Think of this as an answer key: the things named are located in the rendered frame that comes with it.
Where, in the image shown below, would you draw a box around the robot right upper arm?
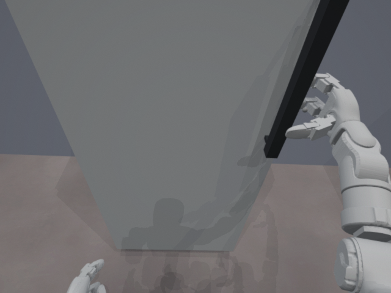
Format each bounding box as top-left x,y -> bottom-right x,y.
334,237 -> 391,293

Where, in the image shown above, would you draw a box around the handle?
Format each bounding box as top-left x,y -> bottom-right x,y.
264,0 -> 349,158

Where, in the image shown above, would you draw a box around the fridge door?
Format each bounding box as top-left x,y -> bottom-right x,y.
5,0 -> 320,251

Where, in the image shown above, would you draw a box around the right robot hand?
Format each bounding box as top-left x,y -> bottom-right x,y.
285,73 -> 360,141

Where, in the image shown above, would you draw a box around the left robot hand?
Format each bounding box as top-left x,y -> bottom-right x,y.
67,259 -> 106,293

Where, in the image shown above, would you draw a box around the right robot forearm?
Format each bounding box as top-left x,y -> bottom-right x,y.
329,121 -> 391,243

